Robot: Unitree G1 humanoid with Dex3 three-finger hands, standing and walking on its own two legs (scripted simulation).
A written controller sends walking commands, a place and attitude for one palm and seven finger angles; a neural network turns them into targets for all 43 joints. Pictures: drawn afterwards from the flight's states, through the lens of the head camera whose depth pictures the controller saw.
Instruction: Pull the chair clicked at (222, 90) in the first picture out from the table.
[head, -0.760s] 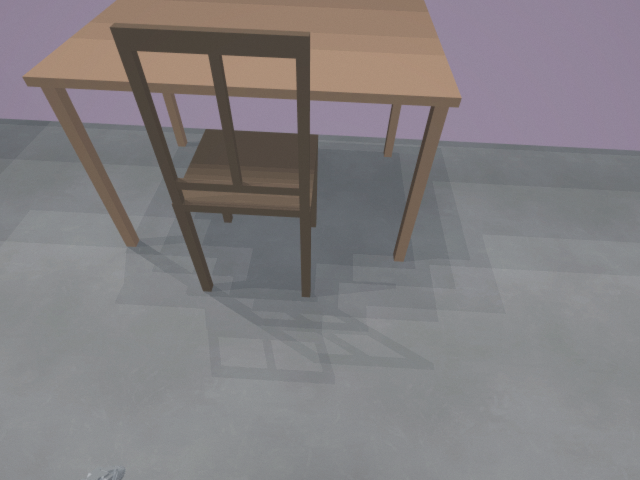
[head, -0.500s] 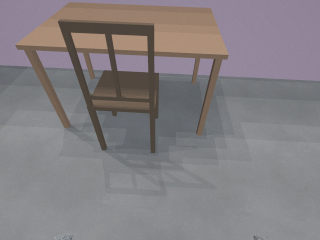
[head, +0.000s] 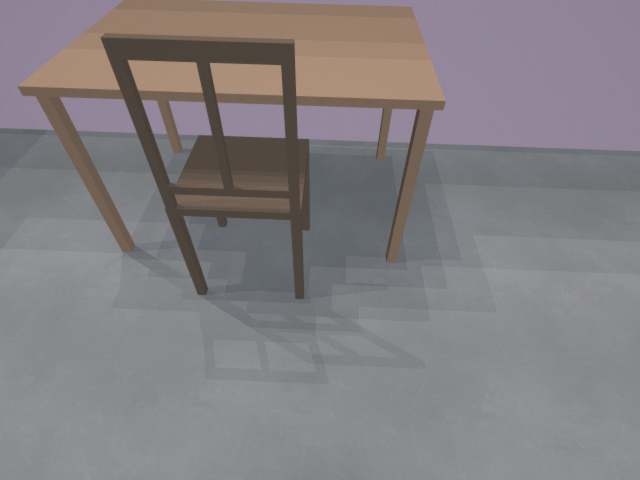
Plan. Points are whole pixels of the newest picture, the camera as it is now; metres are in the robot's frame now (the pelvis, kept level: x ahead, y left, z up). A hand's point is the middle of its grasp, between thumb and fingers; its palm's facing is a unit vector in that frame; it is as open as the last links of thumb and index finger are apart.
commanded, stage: stand and wait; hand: left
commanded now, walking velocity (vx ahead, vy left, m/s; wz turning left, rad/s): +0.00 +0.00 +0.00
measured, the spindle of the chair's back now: (217, 132) +0.89 +0.31 -0.06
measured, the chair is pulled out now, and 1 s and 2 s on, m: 0.00 0.00 0.00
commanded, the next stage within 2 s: look at it before walking up in 0.16 s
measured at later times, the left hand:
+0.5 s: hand out of the picture +0.07 +0.24 -0.15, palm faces -0.02 -0.94 -0.33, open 7.4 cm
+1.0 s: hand out of the picture +0.07 +0.24 -0.16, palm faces -0.01 -0.94 -0.33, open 7.4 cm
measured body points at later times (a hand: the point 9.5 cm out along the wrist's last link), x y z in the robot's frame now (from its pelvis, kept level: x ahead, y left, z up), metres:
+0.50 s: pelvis +0.00 +0.00 +0.00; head +0.00 +0.00 +0.45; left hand +0.08 +0.29 -0.13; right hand +0.07 -0.29 -0.13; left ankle +0.00 +0.13 -0.74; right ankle +0.00 -0.11 -0.74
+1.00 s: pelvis +0.00 +0.00 +0.00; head +0.00 +0.00 +0.45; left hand +0.07 +0.29 -0.13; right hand +0.08 -0.29 -0.13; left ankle +0.00 +0.13 -0.74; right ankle +0.00 -0.11 -0.74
